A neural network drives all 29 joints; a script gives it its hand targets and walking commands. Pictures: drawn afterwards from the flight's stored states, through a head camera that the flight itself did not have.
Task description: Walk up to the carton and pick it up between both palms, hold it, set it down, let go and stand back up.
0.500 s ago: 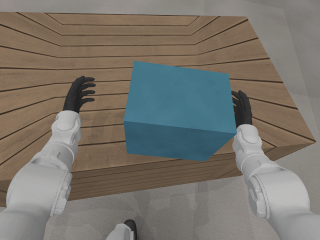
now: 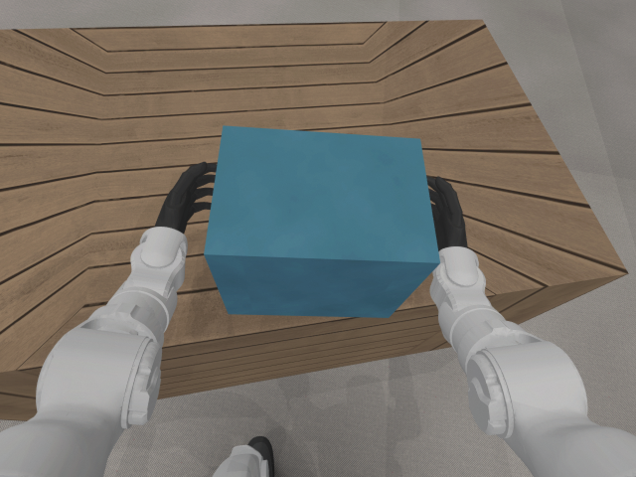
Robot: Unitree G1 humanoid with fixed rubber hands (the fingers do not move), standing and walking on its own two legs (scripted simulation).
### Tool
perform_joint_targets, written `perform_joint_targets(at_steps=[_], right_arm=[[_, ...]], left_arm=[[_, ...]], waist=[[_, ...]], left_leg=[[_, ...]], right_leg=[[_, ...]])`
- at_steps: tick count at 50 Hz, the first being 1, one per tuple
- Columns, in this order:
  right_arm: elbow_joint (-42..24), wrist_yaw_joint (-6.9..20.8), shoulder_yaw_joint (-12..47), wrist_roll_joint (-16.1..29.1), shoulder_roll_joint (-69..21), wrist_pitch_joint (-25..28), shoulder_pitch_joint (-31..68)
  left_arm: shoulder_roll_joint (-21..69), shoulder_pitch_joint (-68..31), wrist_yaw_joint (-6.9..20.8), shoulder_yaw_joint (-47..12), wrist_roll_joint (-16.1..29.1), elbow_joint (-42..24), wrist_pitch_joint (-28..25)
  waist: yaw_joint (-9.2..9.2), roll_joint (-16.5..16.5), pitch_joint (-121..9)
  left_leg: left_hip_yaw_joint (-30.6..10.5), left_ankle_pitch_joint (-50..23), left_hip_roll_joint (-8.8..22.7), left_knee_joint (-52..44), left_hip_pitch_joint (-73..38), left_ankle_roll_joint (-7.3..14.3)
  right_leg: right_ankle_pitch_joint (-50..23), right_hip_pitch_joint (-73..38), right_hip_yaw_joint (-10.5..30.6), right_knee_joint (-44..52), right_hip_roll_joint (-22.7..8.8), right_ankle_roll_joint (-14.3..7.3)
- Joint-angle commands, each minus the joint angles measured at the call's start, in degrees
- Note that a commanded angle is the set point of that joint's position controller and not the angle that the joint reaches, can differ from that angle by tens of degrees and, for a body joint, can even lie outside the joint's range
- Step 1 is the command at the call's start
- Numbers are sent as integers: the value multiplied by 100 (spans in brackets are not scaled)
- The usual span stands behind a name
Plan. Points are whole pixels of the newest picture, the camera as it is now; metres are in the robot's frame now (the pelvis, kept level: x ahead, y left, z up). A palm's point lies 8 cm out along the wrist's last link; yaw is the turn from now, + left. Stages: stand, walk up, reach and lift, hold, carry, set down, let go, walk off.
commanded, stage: reach and lift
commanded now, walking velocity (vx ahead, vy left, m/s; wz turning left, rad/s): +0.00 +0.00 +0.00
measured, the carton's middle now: (316, 233) +0.43 +0.00 -0.05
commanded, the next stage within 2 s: none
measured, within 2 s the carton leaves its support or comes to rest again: leaves its support in 1.06 s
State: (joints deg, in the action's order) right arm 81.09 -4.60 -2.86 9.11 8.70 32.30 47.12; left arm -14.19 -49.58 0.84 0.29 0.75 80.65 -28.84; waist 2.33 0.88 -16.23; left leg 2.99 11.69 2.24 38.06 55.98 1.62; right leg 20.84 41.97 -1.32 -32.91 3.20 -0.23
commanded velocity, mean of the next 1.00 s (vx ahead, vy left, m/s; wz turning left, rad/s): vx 0.00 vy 0.00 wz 0.00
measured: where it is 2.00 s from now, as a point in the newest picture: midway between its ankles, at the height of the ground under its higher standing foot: outside the picture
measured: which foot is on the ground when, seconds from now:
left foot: down 0.00-1.00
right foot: down 0.00-1.00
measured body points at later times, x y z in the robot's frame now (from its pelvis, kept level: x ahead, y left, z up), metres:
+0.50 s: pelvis -0.03 +0.00 +0.00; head +0.09 +0.03 +0.44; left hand +0.40 +0.19 -0.01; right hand +0.39 -0.16 +0.00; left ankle +0.03 +0.08 -0.71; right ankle -0.09 -0.12 -0.71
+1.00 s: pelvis -0.03 +0.00 +0.00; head +0.08 +0.03 +0.44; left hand +0.40 +0.20 -0.01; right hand +0.39 -0.15 +0.01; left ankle +0.03 +0.08 -0.71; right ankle -0.08 -0.12 -0.71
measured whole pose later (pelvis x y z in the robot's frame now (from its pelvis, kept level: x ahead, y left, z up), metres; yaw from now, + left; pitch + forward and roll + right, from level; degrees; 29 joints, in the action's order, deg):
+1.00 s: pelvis -0.03 +0.00 +0.00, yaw +0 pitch +26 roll -4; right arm 74.2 -4.7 -33.6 -21.3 -0.1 28.6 46.6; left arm -13.2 -49.8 -3.8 14.2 -7.6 85.8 -30.9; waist 2.3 0.9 -13.1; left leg 3.0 8.3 2.2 34.8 52.7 2.3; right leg 18.5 40.4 -1.5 -32.9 3.2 -0.2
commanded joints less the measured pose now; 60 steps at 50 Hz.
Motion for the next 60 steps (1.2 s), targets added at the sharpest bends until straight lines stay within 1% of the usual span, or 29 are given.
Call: perform_joint_targets(at_steps=[1, 2, 4, 5, 7, 8, 9, 10, 12, 16, 18, 26, 27, 29, 30, 31, 35, 37, 38, 40, 43, 44, 46, 51, 54, 55, 58, 59, 60], right_arm=[[-756, 203, -861, -1166, -1290, 349, 2348], [-869, 334, -893, -1280, -1644, 420, 2689], [-775, 567, -1081, -1785, -2607, 462, 2496], [-582, 688, -1248, -2123, -2848, 413, 2819], [-714, 745, -1402, -2395, -3145, 531, 2521], [-634, 736, -1261, -2525, -3240, 561, 2426], [-566, 766, -1565, -2789, -3196, 571, 2532], [-440, 777, -1717, -2958, -3179, 523, 2445], [-628, 799, -1674, -3082, -3276, 479, 2556], [-559, 831, -2081, -3451, -3209, 415, 2661], [-699, 858, -2135, -3530, -3336, 301, 2568], [-953, 827, -2182, -3658, -3648, 98, 2683], [-869, 844, -2325, -3804, -3581, -17, 2764], [-748, 885, -2303, -3788, -3598, -90, 2701], [-706, 875, -2434, -3845, -3464, -136, 2793], [-651, 866, -2491, -3871, -3446, -220, 2685], [-875, 871, -2425, -3856, -3581, -110, 2658], [-918, 884, -2386, -3817, -3597, -169, 2849], [-982, 865, -2314, -3743, -3630, -32, 2783], [-1119, 855, -2160, -3735, -3693, 25, 2807], [-600, 831, -2181, -3799, -3705, -95, 2858], [-753, 778, -2104, -3770, -3781, -69, 2690], [-693, 783, -1981, -3749, -3874, -110, 2653], [-772, 780, -1882, -3731, -3952, -21, 2785], [-572, 781, -1988, -3718, -3944, -16, 2720], [-694, 737, -1847, -3674, -4099, -15, 2549], [-535, 789, -1850, -3689, -4013, -41, 2519], [-642, 772, -1820, -3638, -3947, 39, 2721], [-722, 756, -1892, -3711, -3957, 86, 2667]], left_arm=[[1370, -2666, 102, 958, -730, -949, -272], [1933, -2665, 150, 716, -753, -1107, -276], [2659, -2676, 410, 795, -1102, -730, -328], [2942, -2990, 478, 677, -1241, -534, -342], [3335, -2645, 483, 643, -1359, -478, -429], [3310, -2471, 538, 751, -1414, -311, -454], [3400, -2635, 538, 658, -1436, -275, -494], [3268, -2693, 556, 786, -1487, -183, -531], [3274, -2640, 574, 780, -1468, -71, -532], [3176, -3008, 549, 877, -1481, 69, -629], [3021, -2914, 554, 974, -1569, 152, -579], [2969, -3171, 501, 1186, -1517, 224, -598], [2818, -3337, 525, 1365, -1624, 416, -520], [2944, -3387, 473, 1255, -1549, 143, -533], [2830, -3495, 480, 1326, -1604, 163, -451], [2754, -3428, 503, 1440, -1666, 360, -432], [3064, -3450, 396, 1141, -1510, -138, -461], [2982, -3669, 383, 1281, -1527, -174, -443], [3180, -3575, 345, 964, -1388, -340, -506], [3268, -3564, 369, 1080, -1383, -304, -537], [3003, -3644, 428, 1312, -1548, 229, -462], [3099, -3488, 474, 1248, -1569, 129, -482], [3031, -3406, 530, 1383, -1600, 276, -459], [3270, -3551, 525, 1159, -1451, 141, -546], [3337, -3504, 509, 1096, -1488, 148, -557], [3297, -3261, 510, 1093, -1415, 61, -577], [3222, -3432, 512, 1091, -1519, 134, -589], [3326, -3622, 496, 942, -1398, 77, -613], [3429, -3555, 490, 938, -1404, -31, -618]], waist=[[125, 589, -3762], [69, 784, -4043], [94, 562, -3606], [176, 696, -3294], [143, 625, -3414], [90, 549, -3112], [268, 598, -3254], [282, 631, -3043], [198, 366, -2997], [311, 400, -3021], [113, 315, -2943], [173, 202, -2972], [235, 107, -2662], [134, 133, -2739], [149, 343, -2602], [154, 205, -2502], [320, 335, -3027], [131, 403, -3032], [242, 424, -3446], [176, 363, -3506], [108, 272, -3103], [189, 304, -3208], [57, 121, -3010], [127, 218, -3454], [129, 383, -3440], [97, 166, -3369], [119, 474, -3283], [221, 274, -3468], [161, 357, -3547]], left_leg=[[-644, -4563, 253, 793, -5448, -521], [-802, -5045, 348, 774, -6012, -621], [-747, -4870, 359, 728, -6233, -575], [-794, -4548, 374, 600, -6267, -591], [-744, -4588, 419, 603, -6385, -606], [-692, -4598, 383, 611, -6232, -564], [-732, -4543, 434, 549, -6327, -591], [-660, -4356, 417, 529, -6236, -574], [-588, -3845, 392, 412, -5951, -502], [-600, -3270, 456, 259, -5757, -484], [-442, -2675, 374, 142, -5632, -394], [-350, -2149, 307, 3, -5197, -289], [-357, -1818, 317, -101, -5026, -214], [-336, -1850, 348, -52, -5023, -240], [-283, -1760, 345, -127, -5108, -254], [-282, -1623, 334, -128, -4979, -219], [-448, -2346, 445, 35, -5616, -413], [-337, -2419, 389, 61, -5363, -330], [-482, -2810, 418, 133, -5637, -424], [-433, -2901, 385, 219, -5453, -382], [-344, -2685, 344, 212, -5058, -330], [-365, -2788, 352, 211, -5154, -319], [-284, -2583, 295, 190, -4993, -258], [-343, -3174, 318, 315, -5295, -357], [-353, -2855, 329, 272, -5238, -378], [-367, -2928, 327, 290, -5381, -358], [-372, -2948, 366, 269, -5358, -388], [-442, -2936, 367, 257, -5455, -377], [-401, -3014, 399, 209, -5546, -397]], right_leg=[[-3654, 935, -231, 60, -180, 315], [-3545, 1245, -302, 34, -142, 313], [-3007, 1328, -334, 207, -141, 248], [-2618, 1439, -314, 248, -167, 227], [-2827, 1357, -412, 277, -163, 157], [-3099, 1274, -414, 204, -167, 177], [-2961, 1364, -457, 233, -166, 207], [-2980, 1337, -406, 293, -218, 169], [-2885, 981, -396, 298, -237, 207], [-2251, 1020, -407, 403, -272, 124], [-2135, 772, -362, 493, -347, 112], [-2366, 351, -330, 356, -359, 183], [-2001, 369, -308, 450, -409, 206], [-1796, 467, -308, 377, -371, 142], [-1628, 551, -378, 458, -360, 132], [-1542, 602, -326, 417, -388, 142], [-1804, 571, -430, 419, -321, 126], [-1726, 610, -427, 389, -296, 117], [-1969, 672, -465, 440, -244, 123], [-2240, 638, -439, 352, -252, 158], [-2220, 518, -376, 296, -292, 138], [-2669, 419, -317, 247, -326, 187], [-2609, 272, -289, 241, -333, 208], [-2860, 329, -333, 187, -315, 212], [-2389, 489, -302, 225, -313, 145], [-2570, 421, -296, 245, -282, 144], [-2293, 601, -353, 263, -304, 138], [-2282, 679, -354, 307, -268, 131], [-2183, 640, -404, 354, -244, 108]])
